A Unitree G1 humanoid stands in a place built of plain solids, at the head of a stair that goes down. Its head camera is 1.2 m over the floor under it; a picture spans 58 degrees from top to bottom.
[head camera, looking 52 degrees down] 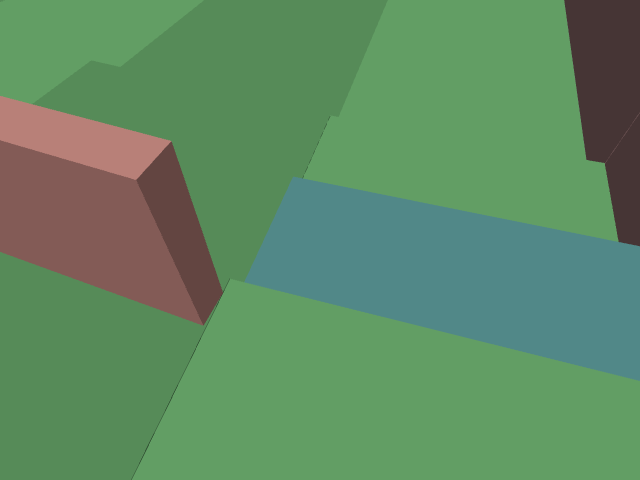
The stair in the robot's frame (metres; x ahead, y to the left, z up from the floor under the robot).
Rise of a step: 0.13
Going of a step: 0.64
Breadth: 1.42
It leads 16 degrees to the right of straight ahead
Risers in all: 3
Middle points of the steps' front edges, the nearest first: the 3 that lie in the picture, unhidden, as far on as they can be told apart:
0.58 -0.38 0.00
1.20 -0.56 -0.13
1.82 -0.74 -0.26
